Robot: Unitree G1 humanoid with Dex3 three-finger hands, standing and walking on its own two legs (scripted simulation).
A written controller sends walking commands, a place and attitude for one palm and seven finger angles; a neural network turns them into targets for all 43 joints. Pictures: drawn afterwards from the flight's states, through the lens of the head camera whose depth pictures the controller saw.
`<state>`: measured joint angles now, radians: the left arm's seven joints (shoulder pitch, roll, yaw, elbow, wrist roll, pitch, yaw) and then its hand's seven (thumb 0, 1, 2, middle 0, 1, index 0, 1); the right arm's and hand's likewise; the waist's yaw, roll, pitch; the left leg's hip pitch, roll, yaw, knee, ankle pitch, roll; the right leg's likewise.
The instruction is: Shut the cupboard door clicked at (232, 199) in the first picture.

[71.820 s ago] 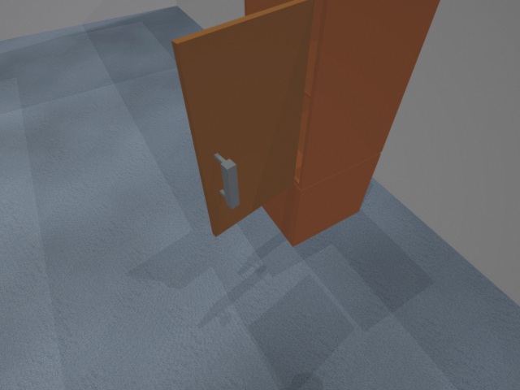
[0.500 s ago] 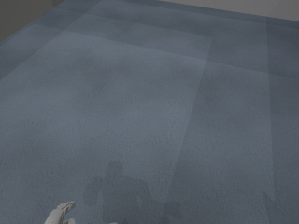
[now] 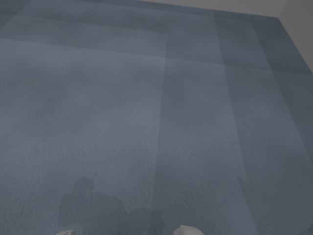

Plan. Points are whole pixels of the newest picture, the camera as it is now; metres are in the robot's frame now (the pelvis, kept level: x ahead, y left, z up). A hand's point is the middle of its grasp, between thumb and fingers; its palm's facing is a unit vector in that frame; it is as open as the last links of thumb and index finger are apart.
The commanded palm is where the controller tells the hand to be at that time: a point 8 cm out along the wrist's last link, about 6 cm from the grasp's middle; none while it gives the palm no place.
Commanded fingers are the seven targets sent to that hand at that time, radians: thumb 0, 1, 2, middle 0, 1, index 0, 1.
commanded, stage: turn to face it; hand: left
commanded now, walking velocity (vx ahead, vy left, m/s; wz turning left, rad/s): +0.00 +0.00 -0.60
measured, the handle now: out of the picture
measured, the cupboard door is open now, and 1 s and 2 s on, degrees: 13 13 13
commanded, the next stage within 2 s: none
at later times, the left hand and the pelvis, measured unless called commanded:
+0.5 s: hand (112, 226) +0.16 +0.13 -0.16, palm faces -0.25 -0.94 -0.23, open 7.3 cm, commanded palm none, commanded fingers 0.00 0.90 0.90 -0.20 -0.30 -0.20 -0.30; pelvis +0.02 -0.04 +0.00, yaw -16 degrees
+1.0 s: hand (144, 194) +0.25 +0.05 -0.16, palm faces -0.54 -0.79 -0.29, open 7.4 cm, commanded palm none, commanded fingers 0.00 0.90 0.90 -0.20 -0.30 -0.20 -0.30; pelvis +0.03 -0.07 -0.02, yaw -35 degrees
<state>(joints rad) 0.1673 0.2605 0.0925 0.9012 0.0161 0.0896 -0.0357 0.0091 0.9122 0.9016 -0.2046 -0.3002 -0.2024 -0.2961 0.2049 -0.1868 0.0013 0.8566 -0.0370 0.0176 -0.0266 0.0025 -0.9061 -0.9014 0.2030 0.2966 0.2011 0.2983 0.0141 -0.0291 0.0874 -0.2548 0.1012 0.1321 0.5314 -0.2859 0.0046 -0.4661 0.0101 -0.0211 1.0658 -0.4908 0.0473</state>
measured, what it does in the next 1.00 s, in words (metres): steps on the spot, turning right: right foot, then left foot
